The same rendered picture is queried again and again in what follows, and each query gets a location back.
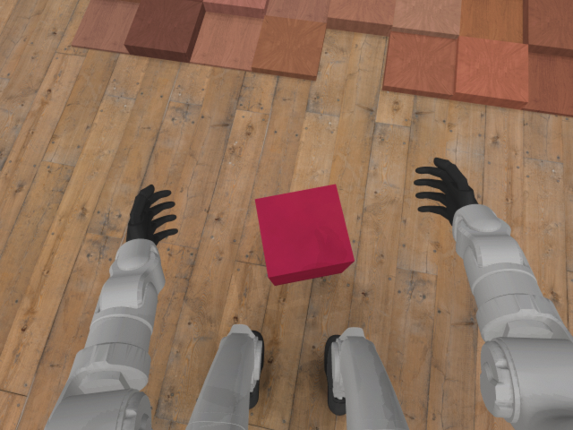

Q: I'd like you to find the left robot forearm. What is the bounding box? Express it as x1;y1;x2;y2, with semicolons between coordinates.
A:
44;238;166;430

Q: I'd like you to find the right robot hand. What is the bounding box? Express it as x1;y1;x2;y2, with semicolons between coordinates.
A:
414;158;478;226

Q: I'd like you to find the right robot forearm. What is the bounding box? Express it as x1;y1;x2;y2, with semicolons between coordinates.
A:
452;204;573;342

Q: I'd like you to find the right robot upper arm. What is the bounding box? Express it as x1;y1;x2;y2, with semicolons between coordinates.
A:
480;337;573;430

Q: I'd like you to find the robot right shin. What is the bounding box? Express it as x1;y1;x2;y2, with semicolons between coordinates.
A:
333;327;376;398

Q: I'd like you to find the right robot foot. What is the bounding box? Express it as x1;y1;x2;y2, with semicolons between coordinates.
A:
324;335;346;416

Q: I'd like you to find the left robot upper arm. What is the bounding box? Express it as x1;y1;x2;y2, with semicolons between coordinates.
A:
47;388;153;430

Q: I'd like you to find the carton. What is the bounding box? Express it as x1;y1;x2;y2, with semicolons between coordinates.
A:
255;185;355;286

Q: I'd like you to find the left robot hand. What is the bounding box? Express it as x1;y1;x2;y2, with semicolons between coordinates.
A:
126;185;178;246

